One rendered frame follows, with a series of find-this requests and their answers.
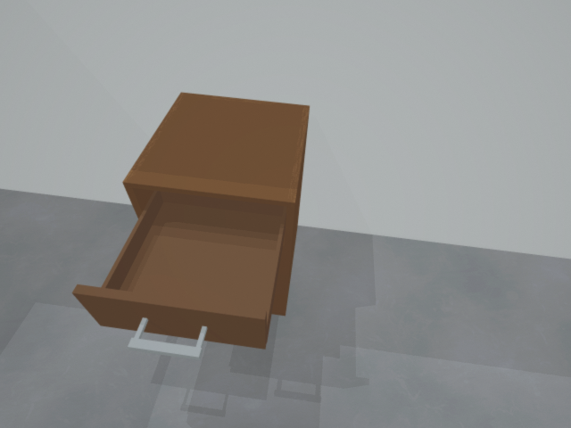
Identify handle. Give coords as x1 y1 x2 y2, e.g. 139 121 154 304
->
128 317 207 360

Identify drawer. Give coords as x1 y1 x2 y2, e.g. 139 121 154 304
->
72 191 286 350

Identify cabinet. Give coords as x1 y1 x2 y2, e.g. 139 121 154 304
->
122 93 310 316

